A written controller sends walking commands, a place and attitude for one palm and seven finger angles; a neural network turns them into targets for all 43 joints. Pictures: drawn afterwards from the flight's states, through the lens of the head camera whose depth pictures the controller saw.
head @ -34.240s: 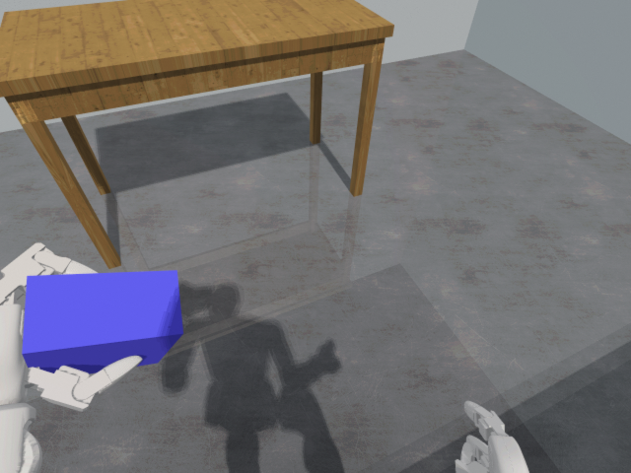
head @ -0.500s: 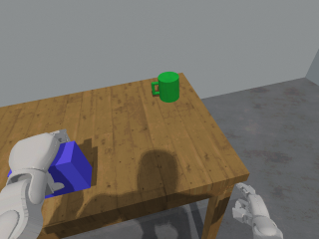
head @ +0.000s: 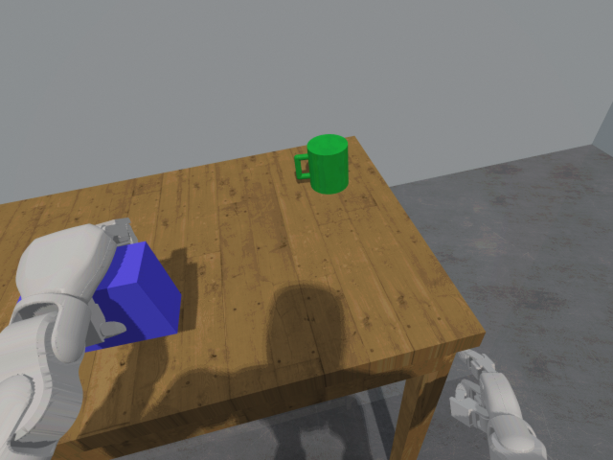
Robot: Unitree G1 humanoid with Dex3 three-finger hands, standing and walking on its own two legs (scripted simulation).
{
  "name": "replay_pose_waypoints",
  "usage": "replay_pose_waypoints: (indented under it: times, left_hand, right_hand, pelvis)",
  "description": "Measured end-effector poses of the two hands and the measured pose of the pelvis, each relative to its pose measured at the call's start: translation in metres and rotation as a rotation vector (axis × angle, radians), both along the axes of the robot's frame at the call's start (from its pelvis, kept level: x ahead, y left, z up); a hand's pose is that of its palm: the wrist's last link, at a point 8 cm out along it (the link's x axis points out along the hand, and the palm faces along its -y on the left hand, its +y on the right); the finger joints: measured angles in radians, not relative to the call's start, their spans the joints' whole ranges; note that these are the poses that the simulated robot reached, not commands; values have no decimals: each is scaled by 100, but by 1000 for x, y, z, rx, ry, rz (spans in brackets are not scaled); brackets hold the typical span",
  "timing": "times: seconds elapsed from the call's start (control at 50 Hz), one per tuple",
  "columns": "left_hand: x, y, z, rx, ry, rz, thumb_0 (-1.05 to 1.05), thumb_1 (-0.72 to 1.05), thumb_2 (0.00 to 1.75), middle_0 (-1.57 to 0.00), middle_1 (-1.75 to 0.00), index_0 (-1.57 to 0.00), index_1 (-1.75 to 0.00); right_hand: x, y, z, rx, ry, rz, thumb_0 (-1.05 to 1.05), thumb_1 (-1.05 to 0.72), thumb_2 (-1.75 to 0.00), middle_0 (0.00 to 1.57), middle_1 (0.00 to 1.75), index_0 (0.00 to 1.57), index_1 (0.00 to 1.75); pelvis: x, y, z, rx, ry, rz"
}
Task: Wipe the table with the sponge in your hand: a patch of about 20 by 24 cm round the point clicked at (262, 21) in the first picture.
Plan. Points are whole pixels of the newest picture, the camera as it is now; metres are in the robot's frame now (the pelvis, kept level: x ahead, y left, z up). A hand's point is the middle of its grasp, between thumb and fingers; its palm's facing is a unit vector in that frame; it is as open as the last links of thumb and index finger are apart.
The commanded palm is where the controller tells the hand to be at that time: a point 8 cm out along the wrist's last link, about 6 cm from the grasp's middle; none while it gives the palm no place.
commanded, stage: lift the sponge slowly off the table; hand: left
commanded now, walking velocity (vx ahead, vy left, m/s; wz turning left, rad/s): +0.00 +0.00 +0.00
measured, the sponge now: (117, 307) +0.23 +0.29 +0.11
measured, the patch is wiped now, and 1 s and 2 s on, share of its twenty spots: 1.00 1.00 1.00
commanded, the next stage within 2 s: bring the sponge back beside the body in 0.54 s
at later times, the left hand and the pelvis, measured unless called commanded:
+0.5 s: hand (80, 264) +0.23 +0.29 +0.20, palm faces +0.24 -0.09 -0.97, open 10.2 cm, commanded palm +0.18 +0.29 +0.27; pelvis +0.00 +0.01 +0.00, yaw +0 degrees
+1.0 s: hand (81, 272) +0.22 +0.29 +0.19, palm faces +0.23 -0.09 -0.97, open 10.2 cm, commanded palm +0.17 +0.29 +0.26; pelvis +0.00 +0.00 +0.00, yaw -1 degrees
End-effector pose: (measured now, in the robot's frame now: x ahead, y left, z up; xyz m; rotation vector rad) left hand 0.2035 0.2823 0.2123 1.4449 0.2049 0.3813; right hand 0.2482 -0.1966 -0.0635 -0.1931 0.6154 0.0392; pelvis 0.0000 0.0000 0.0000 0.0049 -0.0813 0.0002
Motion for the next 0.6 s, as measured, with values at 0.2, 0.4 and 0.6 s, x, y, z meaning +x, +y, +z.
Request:
replay_pose_waypoints:
  times: [0.2,0.4,0.6]
  left_hand:
    - [3,11,18,1,-54,34,0,-52,107,-70,-134,-75,-131]
    - [-5,8,23,-26,-73,12,0,-52,107,-70,-134,-75,-131]
    - [-11,8,41,-18,-144,16,-1,-52,107,-70,-133,-75,-131]
  right_hand:
    - [3,1,0,3,10,-4,1,-90,-90,20,30,19,30]
    - [4,2,0,-10,11,-11,1,-90,-90,20,30,18,30]
    - [3,3,1,1,13,-23,1,-90,-90,19,29,16,30]
  pelvis:
    - [3,3,0,-1,7,-8]
    - [2,7,-1,-2,5,-5]
    - [-1,8,-1,-1,1,-7]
